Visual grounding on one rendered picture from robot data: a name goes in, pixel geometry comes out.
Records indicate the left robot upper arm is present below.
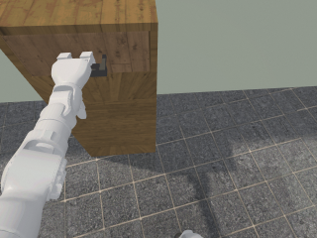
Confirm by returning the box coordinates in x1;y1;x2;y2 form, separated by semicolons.
0;149;67;238

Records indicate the robot left hand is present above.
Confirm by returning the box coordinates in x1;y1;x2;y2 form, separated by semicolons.
52;52;96;119

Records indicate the handle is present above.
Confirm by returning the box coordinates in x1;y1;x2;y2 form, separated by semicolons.
89;54;108;77

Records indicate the drawer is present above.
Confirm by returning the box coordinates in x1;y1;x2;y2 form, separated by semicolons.
1;31;150;76

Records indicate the cabinet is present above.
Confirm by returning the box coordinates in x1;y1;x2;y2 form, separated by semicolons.
0;0;159;157

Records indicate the right robot shin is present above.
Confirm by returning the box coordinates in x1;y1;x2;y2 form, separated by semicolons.
180;230;193;237

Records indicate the robot left forearm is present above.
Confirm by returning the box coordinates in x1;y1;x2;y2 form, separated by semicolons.
1;82;82;193

